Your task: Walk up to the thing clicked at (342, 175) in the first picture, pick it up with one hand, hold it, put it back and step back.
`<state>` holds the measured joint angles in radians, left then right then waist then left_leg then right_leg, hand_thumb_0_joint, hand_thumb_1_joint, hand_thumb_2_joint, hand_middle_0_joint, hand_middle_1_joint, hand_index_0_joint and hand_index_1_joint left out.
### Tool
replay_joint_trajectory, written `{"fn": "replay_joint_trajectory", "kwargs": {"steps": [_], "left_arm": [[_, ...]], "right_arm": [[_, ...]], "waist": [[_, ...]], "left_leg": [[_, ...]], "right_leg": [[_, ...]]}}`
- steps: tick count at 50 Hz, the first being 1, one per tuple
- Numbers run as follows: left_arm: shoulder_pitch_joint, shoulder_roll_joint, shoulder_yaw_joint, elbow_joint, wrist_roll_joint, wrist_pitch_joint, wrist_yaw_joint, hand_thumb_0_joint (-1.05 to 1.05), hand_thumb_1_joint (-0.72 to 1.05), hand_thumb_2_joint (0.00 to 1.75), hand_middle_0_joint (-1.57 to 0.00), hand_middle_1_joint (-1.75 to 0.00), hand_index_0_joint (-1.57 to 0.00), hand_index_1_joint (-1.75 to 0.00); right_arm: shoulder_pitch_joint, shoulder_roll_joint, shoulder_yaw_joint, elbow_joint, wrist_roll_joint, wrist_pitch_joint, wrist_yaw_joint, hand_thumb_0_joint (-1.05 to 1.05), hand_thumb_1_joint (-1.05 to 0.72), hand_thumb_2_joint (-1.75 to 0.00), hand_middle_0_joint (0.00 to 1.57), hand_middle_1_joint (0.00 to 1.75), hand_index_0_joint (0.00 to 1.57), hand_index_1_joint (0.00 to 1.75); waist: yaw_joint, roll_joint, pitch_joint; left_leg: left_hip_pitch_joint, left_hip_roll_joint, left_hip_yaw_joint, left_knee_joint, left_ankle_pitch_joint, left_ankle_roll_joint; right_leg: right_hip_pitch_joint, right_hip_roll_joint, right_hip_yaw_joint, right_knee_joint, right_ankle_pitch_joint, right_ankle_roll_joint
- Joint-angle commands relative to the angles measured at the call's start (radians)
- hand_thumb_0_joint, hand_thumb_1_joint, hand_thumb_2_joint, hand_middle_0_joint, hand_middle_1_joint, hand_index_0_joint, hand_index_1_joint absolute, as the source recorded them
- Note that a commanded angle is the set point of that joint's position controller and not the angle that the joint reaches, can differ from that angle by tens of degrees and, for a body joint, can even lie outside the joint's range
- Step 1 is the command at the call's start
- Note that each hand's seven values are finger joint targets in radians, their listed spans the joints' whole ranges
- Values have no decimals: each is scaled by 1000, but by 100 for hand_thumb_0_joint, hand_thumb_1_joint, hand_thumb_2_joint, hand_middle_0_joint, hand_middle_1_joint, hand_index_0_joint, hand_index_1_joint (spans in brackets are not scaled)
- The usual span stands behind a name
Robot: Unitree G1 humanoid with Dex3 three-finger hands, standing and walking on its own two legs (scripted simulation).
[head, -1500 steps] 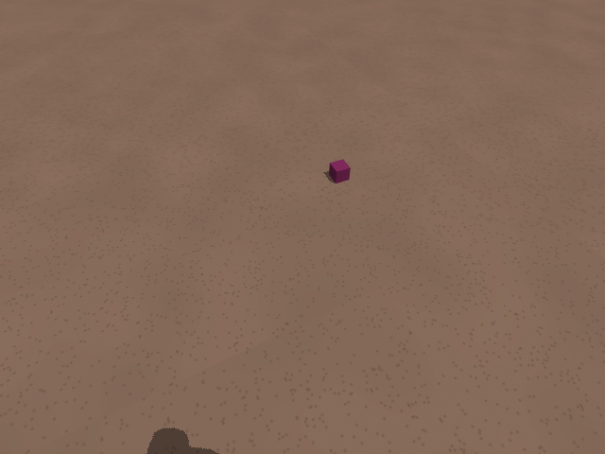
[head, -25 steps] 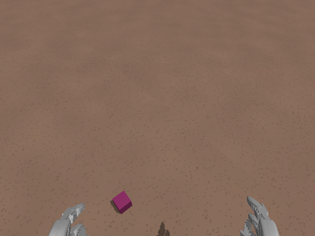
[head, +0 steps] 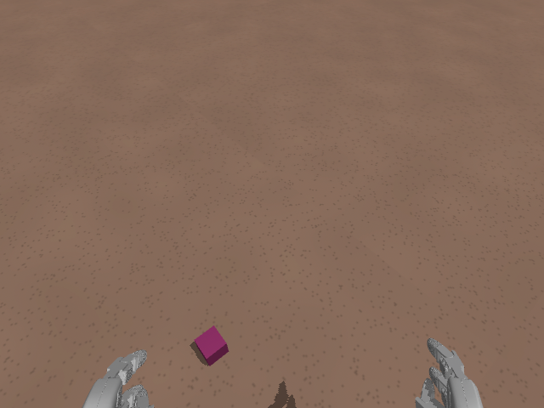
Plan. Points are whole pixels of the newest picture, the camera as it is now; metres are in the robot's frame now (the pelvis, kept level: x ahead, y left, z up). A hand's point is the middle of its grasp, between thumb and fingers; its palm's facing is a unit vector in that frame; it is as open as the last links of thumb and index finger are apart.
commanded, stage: stand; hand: left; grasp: from above
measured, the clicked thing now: (211, 345) +0.46 +0.21 -0.68
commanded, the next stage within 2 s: none
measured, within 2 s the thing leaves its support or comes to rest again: neither
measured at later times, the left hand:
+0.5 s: hand out of the picture +0.07 +0.24 -0.11, palm faces +0.04 -0.95 -0.32, open 7.4 cm
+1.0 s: hand out of the picture +0.02 +0.25 -0.10, palm faces +0.03 -0.94 -0.34, open 7.4 cm
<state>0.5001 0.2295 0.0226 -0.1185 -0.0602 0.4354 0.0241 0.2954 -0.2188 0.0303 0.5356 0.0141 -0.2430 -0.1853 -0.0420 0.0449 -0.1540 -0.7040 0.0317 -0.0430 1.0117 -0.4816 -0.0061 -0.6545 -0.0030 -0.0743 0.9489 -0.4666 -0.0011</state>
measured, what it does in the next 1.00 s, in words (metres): rises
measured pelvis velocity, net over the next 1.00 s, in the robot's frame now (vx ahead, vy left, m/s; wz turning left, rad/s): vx -0.02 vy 0.01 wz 0.01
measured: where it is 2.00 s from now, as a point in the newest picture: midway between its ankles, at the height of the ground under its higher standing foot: outside the picture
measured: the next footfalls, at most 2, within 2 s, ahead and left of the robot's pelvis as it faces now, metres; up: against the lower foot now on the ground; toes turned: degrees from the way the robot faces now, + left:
none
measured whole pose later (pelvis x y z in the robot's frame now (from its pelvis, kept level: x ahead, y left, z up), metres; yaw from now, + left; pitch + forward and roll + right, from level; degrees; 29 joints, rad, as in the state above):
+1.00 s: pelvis -0.02 +0.01 +0.07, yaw +1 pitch -5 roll +0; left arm 0.18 0.30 0.03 1.14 0.03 0.00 0.02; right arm 0.15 -0.30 -0.04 1.12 -0.02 0.00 0.00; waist 0.01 0.02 0.07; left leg -0.12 -0.01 -0.01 0.37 -0.16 0.01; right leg -0.11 -0.04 -0.05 0.37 -0.17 0.02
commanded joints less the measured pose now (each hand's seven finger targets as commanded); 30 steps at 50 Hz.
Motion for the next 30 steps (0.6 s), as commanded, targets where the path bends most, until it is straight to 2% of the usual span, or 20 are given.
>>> {"fn": "replay_joint_trajectory", "kwargs": {"steps": [1, 2, 3, 5, 6, 9, 11, 12, 14, 16, 19, 23, 25, 30], "left_arm": [[-209, 202, 88, 327, 132, -321, 32, 0, 90, 90, -20, -30, -20, -30], [-207, 212, 88, 371, 137, -352, 26, 0, 90, 90, -20, -30, -20, -30], [-223, 205, 77, 397, 134, -368, 19, 0, 90, 90, -20, -30, -20, -30], [-258, 213, 66, 471, 128, -396, 11, 0, 90, 90, -20, -30, -20, -30], [-259, 211, 69, 511, 124, -399, 10, 0, 90, 90, -20, -30, -20, -30], [-294, 214, 71, 627, 109, -420, 13, 0, 90, 90, -20, -30, -20, -30], [-317, 214, 71, 690, 108, -435, 15, 0, 90, 90, -20, -30, -20, -30], [-313, 212, 71, 723, 108, -442, 17, 0, 90, 90, -20, -30, -20, -30], [-321, 214, 70, 777, 105, -451, 18, 0, 90, 90, -20, -30, -20, -30], [-329, 217, 67, 830, 105, -455, 17, 0, 90, 90, -20, -30, -20, -30], [-323, 216, 64, 901, 98, -456, 18, 0, 90, 90, -20, -30, -20, -30], [-336, 219, 59, 979, 94, -452, 20, 0, 90, 90, -20, -30, -20, -30], [-327, 216, 54, 1015, 92, -449, 19, 0, 90, 90, -20, -30, -20, -30], [-337, 226, 51, 1087, 91, -452, 15, 0, 90, 90, -20, -30, -20, -30]], "right_arm": [[-119, -240, -106, 102, -128, 99, 76, 0, -90, -90, 20, 30, 20, 30], [-117, -239, -103, 94, -131, 117, 95, 0, -90, -90, 20, 30, 20, 30], [-116, -239, -103, 88, -136, 132, 108, 0, -90, -90, 20, 30, 20, 30], [-125, -210, -96, 124, -91, 140, 143, 0, -90, -90, 20, 30, 20, 30], [-137, -211, -102, 141, -78, 145, 154, 0, -90, -90, 20, 30, 20, 30], [-149, -207, -112, 187, -65, 161, 168, 0, -90, -90, 20, 30, 20, 30], [-137, -220, -114, 224, -70, 171, 170, 0, -90, -90, 20, 30, 20, 30], [-151, -217, -116, 235, -69, 174, 170, 0, -90, -90, 20, 30, 20, 30], [-149, -219, -118, 261, -68, 183, 167, 0, -90, -90, 20, 30, 20, 30], [-149, -219, -114, 291, -65, 193, 164, 0, -90, -90, 20, 30, 20, 30], [-149, -235, -114, 331, -62, 199, 158, 0, -90, -90, 20, 30, 20, 30], [-161, -251, -111, 378, -56, 207, 153, 0, -90, -90, 20, 30, 20, 30], [-172, -256, -110, 405, -53, 209, 151, 0, -90, -90, 20, 30, 20, 30], [-172, -259, -107, 449, -47, 209, 151, 0, -90, -90, 20, 30, 20, 30]], "waist": [[72, -87, 51], [60, -109, 34], [48, -68, 59], [66, -39, 31], [76, -85, 33], [67, -96, 7], [60, -58, 21], [63, -46, 9], [60, -51, 46], [58, -65, 96], [63, -28, 101], [60, -4, 142], [68, 4, 161], [64, -6, 175]], "left_leg": [[173, 2, -19, -242, 369, 73], [215, 0, -18, -246, 380, 76], [218, 2, -41, -272, 342, 76], [273, -2, -42, -313, 288, 72], [292, -8, -24, -313, 274, 65], [357, -14, -20, -312, 307, 58], [403, 0, -34, -354, 337, 61], [421, 4, -36, -356, 388, 62], [431, 11, -46, -395, 402, 61], [432, 14, -54, -437, 372, 60], [466, 33, -76, -493, 416, 61], [485, 51, -96, -587, 370, 55], [499, 59, -108, -633, 356, 50], [516, 62, -105, -692, 334, 42]], "right_leg": [[275, -80, 151, -218, 183, -70], [264, -86, 171, -221, 208, -82], [231, -63, 155, -237, 186, -73], [306, -85, 142, -239, 208, -52], [302, -98, 167, -273, 208, -55], [331, -122, 179, -340, 266, -45], [333, -110, 157, -342, 279, -32], [366, -111, 147, -350, 341, -29], [380, -105, 136, -371, 356, -26], [385, -106, 136, -417, 328, -27], [435, -101, 121, -440, 358, -24], [470, -96, 112, -504, 306, -17], [483, -90, 103, -527, 278, -14], [536, -100, 106, -578, 289, -6]]}}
